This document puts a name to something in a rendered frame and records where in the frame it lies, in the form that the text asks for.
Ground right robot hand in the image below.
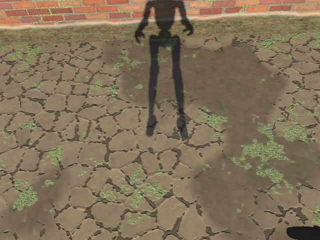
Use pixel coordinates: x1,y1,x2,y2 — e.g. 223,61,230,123
286,225,320,240

